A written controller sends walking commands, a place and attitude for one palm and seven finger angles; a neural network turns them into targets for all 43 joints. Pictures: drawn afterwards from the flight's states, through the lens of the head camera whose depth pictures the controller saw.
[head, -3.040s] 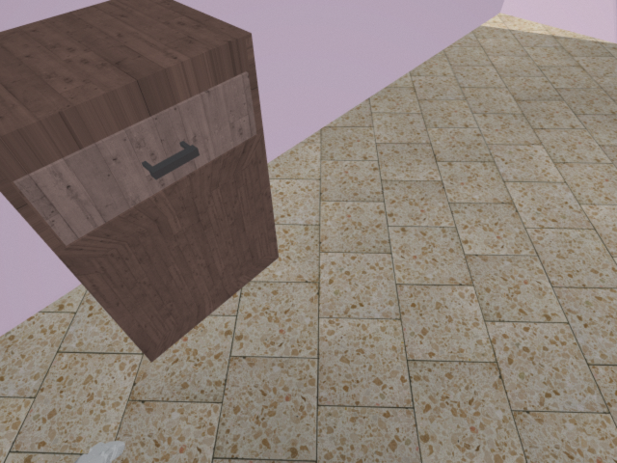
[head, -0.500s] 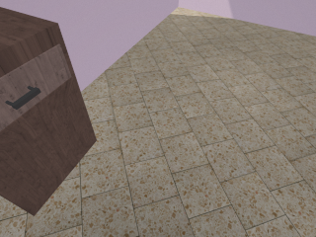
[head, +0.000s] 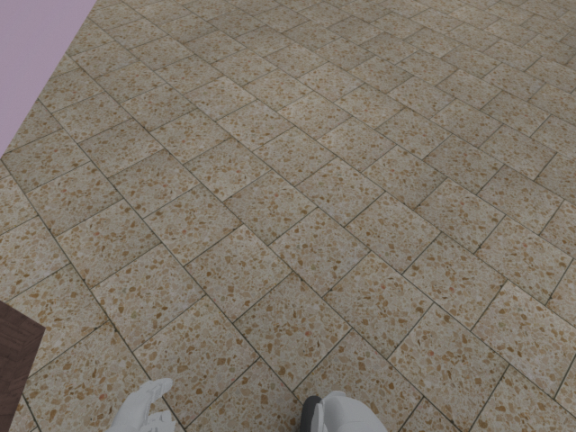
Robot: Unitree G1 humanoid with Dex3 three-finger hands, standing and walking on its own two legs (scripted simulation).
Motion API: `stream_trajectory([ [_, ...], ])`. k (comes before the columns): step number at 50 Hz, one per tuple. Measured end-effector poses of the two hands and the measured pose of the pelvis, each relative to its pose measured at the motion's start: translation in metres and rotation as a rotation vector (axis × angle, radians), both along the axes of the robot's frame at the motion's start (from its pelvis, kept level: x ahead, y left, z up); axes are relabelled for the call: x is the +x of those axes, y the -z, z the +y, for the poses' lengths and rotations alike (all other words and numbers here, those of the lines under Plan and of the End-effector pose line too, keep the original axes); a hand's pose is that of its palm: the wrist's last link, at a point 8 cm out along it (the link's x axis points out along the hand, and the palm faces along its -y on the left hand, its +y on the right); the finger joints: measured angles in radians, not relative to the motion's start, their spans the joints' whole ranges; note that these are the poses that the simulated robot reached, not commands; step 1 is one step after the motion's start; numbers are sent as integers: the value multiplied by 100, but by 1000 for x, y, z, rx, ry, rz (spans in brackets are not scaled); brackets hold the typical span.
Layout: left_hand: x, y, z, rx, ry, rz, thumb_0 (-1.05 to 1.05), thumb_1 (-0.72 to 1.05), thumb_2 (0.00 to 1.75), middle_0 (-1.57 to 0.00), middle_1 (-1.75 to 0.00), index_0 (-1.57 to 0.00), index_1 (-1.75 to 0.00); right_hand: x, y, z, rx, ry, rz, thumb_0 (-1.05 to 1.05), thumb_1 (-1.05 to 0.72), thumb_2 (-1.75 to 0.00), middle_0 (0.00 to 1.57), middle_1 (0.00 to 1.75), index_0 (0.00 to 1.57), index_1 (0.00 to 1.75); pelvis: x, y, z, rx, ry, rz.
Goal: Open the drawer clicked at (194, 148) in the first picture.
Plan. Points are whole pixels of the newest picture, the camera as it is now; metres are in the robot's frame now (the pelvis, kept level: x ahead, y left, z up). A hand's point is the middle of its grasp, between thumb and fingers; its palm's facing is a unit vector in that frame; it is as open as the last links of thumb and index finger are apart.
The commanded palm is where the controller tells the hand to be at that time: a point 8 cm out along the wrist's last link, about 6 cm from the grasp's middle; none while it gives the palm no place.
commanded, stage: walk to a spot facing it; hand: left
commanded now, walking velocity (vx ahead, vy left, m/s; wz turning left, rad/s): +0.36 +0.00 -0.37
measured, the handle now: out of the picture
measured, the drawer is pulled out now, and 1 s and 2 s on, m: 0.00 0.00 0.00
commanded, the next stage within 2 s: turn to face it in 0.78 s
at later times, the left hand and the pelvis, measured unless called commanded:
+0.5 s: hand (160, 371) +0.23 +0.21 -0.17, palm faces -0.06 -0.98 -0.18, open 7.4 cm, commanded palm none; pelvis +0.21 +0.01 +0.01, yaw -9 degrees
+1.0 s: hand (258, 195) +0.61 +0.05 -0.17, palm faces -0.39 -0.90 -0.21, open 7.4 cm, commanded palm none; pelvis +0.43 -0.08 -0.01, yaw -22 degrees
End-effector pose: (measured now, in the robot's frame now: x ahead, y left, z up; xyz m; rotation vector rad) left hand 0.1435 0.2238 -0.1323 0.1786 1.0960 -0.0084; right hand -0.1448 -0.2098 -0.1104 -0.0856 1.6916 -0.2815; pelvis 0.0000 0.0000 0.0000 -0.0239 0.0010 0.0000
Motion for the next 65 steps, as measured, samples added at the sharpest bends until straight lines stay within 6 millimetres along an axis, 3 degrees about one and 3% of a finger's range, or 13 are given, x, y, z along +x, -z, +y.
stream_trajectory([
  [2,33,6,-14,4,19,-58,1,91,90,-20,-30,-20,-30,8,8,-5,15,40,35,1,-90,-90,20,30,20,30,20,11,-11,17,18,-3],
  [4,49,6,-23,5,20,-71,1,91,90,-20,-30,-20,-30,33,14,-13,10,57,12,1,-90,-90,20,30,20,30,34,11,-17,14,32,-17],
  [9,55,-5,-28,36,25,14,1,91,90,-20,-30,-20,-30,146,17,-36,-25,25,-222,1,-91,-90,20,30,20,30,70,-6,-21,9,70,-19],
  [16,70,-17,1,86,-23,75,-1,93,90,-20,-30,-20,-30,298,3,-40,-32,-45,-508,1,-91,-90,20,30,19,30,126,-17,-14,-1,110,-3],
  [24,84,6,32,61,-87,214,1,91,90,-20,-30,-20,-30,419,-6,-19,-64,-118,-631,0,-91,-90,20,30,20,30,204,-8,11,-2,148,-11],
  [28,110,4,35,59,-37,299,1,91,90,-20,-30,-20,-30,429,-10,-10,-84,-59,-617,0,-91,-90,20,30,20,30,238,-14,18,7,199,-15],
  [34,190,-6,19,37,33,287,1,91,90,-20,-30,-19,-30,403,-13,-14,-123,73,-441,-1,-94,-90,20,30,20,30,289,-26,14,7,261,3],
  [42,337,-3,-40,41,199,207,1,92,90,-20,-30,-19,-30,367,-4,-6,-71,260,-186,0,-92,-90,20,30,20,30,358,-19,-19,7,349,11],
  [47,440,8,-97,67,314,72,1,91,90,-20,-30,-19,-30,366,18,-10,-5,377,-67,1,-91,-90,20,30,20,30,406,4,-61,22,388,0],
  [51,484,2,-126,70,312,-14,1,91,90,-20,-30,-20,-30,405,30,-32,6,386,-79,1,-91,-90,20,30,20,30,432,6,-79,10,379,-22],
  [57,502,-14,-146,47,280,-15,1,91,90,-20,-30,-20,-30,510,26,-72,-23,300,-276,1,-91,-90,20,30,19,30,465,-9,-88,-2,328,-22],
  [60,514,-16,-144,25,225,-36,-1,92,90,-20,-30,-20,-30,555,22,-83,-32,236,-338,1,-92,-90,20,30,19,30,479,-11,-87,-11,289,-23],
  [65,524,-1,-124,-11,142,-28,0,92,90,-21,-30,-20,-30,608,14,-101,-78,132,-362,2,-94,-90,20,30,20,30,504,-5,-77,-27,228,-27],
])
